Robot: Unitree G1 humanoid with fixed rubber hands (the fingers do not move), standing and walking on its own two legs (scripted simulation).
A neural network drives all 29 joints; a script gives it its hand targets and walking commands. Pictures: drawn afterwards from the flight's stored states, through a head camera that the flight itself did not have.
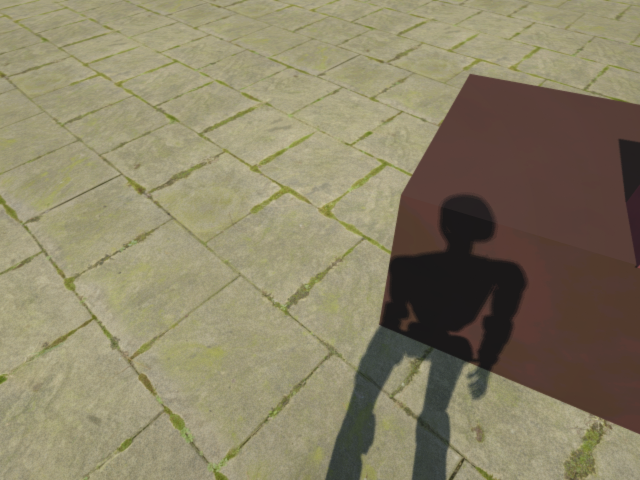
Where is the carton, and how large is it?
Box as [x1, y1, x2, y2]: [626, 185, 639, 267]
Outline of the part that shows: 639,185 626,202 637,267 639,267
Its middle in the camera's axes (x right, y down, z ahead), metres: +0.77 -0.08 +0.74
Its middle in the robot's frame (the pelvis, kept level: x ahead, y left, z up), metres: +0.61 -0.75 -0.03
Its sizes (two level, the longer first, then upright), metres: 0.210 0.200 0.250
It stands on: a pedestal, 0.62 m high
